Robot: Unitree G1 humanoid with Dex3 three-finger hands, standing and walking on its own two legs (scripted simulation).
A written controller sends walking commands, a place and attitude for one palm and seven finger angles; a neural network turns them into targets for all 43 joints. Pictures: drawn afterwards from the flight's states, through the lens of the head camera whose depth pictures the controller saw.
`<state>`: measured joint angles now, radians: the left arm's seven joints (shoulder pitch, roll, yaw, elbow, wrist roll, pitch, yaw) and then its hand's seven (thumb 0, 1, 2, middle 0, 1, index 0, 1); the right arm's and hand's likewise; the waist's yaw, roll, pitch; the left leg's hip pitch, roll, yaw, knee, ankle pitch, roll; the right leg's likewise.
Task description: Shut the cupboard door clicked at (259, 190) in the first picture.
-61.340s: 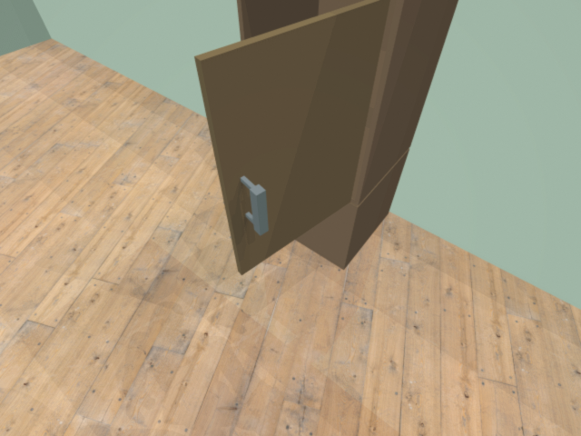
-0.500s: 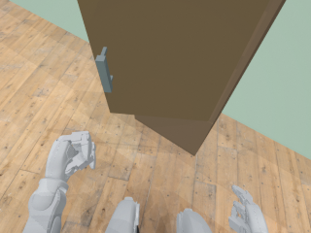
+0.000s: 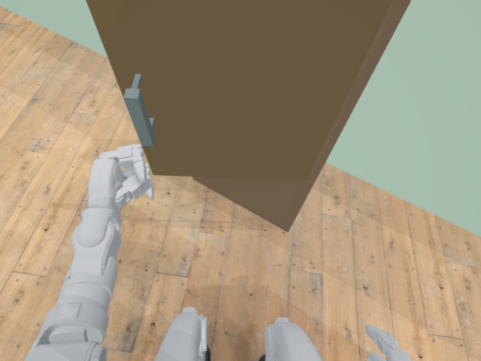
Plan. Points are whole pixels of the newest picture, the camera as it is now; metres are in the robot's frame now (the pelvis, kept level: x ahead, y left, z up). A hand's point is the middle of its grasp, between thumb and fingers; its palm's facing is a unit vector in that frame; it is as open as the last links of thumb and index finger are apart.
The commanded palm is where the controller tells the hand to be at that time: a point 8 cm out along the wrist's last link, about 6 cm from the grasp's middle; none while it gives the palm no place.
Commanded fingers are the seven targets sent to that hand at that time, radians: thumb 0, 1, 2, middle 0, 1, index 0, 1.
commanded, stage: bring the fist close to the handle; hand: left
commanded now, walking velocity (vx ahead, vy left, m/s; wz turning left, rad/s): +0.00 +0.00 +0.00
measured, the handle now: (143, 111) +0.55 +0.20 +0.04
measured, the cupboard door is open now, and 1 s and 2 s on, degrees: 30 29 18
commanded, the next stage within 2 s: push the door shut along its arc in 0.62 s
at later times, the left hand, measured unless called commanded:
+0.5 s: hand (159, 148) +0.47 +0.15 +0.03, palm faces +0.02 -1.00 -0.02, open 3.1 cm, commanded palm +0.44 +0.20 +0.04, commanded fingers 0.00 0.90 0.90 -1.30 -1.50 -1.30 -1.50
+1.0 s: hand (159, 139) +0.48 +0.16 +0.04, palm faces -0.04 -1.00 -0.05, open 3.1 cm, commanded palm +0.47 +0.19 +0.04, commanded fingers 0.00 0.90 0.90 -1.30 -1.50 -1.30 -1.50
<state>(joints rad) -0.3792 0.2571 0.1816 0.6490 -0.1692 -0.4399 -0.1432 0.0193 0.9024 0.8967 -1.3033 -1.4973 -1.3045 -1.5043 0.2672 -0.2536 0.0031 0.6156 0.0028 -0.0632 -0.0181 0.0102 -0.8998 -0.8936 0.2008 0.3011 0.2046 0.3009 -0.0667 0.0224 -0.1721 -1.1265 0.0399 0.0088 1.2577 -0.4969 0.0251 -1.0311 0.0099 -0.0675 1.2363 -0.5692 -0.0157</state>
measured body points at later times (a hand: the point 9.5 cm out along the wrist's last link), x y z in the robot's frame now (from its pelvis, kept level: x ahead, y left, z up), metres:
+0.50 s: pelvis +0.00 +0.00 -0.01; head +0.12 +0.01 +0.43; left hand +0.46 +0.21 +0.04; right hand +0.03 -0.26 -0.13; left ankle +0.05 +0.10 -0.63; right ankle +0.01 -0.12 -0.63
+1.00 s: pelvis +0.00 -0.01 -0.01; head +0.13 +0.01 +0.42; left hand +0.48 +0.21 +0.05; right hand +0.06 -0.28 -0.12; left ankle +0.05 +0.10 -0.63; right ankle +0.01 -0.12 -0.63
